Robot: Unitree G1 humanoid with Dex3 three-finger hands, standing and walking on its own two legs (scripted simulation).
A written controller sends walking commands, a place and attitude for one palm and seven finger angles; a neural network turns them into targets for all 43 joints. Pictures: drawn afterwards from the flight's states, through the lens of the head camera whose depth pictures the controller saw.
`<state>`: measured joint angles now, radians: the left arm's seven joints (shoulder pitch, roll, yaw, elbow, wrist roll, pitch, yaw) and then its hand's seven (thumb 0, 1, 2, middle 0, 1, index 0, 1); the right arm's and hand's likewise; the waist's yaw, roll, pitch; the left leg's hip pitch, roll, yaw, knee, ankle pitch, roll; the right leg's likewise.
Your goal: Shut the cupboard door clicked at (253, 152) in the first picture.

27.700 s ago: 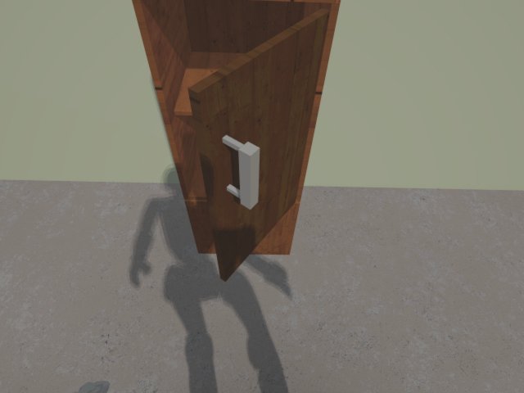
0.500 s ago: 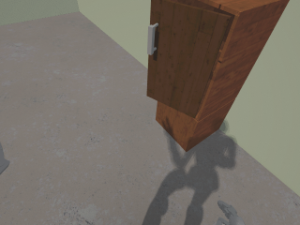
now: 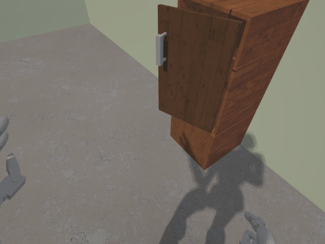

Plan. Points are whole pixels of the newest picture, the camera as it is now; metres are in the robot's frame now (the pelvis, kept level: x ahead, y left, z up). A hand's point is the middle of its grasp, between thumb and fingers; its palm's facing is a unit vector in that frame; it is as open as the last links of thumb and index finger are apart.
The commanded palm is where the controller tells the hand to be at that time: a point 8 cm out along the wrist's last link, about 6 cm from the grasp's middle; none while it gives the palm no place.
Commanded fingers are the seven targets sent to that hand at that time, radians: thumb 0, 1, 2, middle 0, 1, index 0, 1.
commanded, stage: stop stepping back and stand still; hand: left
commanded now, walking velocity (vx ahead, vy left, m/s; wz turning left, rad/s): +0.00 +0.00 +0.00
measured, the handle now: (162, 49) +0.91 +0.05 +0.06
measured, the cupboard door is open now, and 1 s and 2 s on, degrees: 21 21 21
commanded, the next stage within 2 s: let the arm hang, fingers relaxed in 0.02 s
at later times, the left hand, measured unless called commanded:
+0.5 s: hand out of the picture +0.04 +0.19 -0.18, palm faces +0.01 -0.98 -0.17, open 7.0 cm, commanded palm none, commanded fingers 0.00 0.90 0.90 -0.20 -0.30 -0.20 -0.30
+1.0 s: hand out of the picture -0.03 +0.20 -0.17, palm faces -0.01 -0.98 -0.21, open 7.4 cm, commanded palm none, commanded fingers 0.00 0.90 0.90 -0.20 -0.30 -0.20 -0.30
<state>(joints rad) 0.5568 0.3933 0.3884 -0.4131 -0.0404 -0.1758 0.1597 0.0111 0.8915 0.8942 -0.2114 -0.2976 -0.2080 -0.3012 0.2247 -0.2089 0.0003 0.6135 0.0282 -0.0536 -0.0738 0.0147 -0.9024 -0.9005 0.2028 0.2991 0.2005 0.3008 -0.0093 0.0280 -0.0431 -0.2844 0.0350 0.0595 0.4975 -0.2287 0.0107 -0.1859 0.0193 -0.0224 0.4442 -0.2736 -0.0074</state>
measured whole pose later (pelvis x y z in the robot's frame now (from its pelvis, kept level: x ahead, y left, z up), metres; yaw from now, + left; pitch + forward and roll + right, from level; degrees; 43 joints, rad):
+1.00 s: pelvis -0.01 +0.02 +0.00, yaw -1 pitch -2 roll +0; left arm 0.31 0.17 -0.01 1.13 0.02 0.00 0.03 0.00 0.91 0.89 -0.20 -0.29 -0.20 -0.30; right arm 0.28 -0.16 0.00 1.11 -0.01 0.01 -0.02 0.01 -0.91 -0.90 0.20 0.30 0.20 0.30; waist -0.01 0.01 0.02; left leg -0.19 -0.01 0.10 0.39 -0.16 0.04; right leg -0.14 -0.02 0.01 0.41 -0.24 0.02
